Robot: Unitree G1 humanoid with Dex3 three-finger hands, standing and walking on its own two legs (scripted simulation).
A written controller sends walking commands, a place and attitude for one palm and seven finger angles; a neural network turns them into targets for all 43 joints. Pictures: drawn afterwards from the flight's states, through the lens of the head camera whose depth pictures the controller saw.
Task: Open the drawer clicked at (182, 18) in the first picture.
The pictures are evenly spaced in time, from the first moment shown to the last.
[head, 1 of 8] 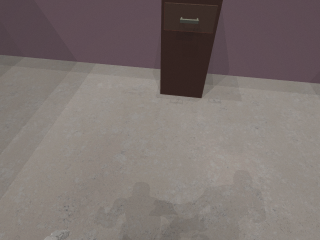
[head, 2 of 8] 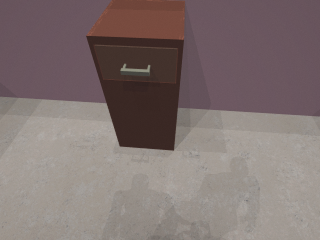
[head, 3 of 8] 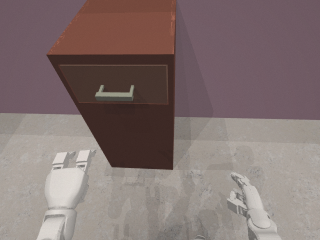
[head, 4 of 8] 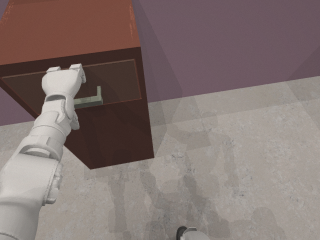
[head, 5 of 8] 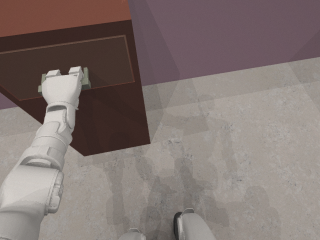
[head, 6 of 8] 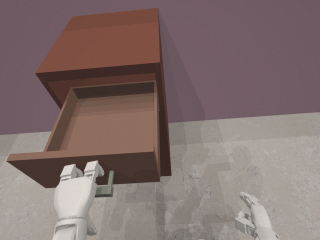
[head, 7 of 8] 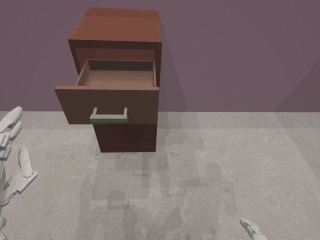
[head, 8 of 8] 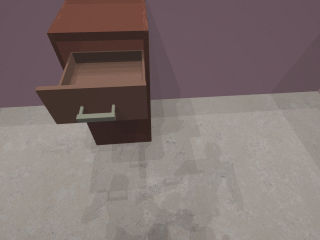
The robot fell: no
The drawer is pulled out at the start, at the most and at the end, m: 0.00 0.30 0.30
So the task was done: yes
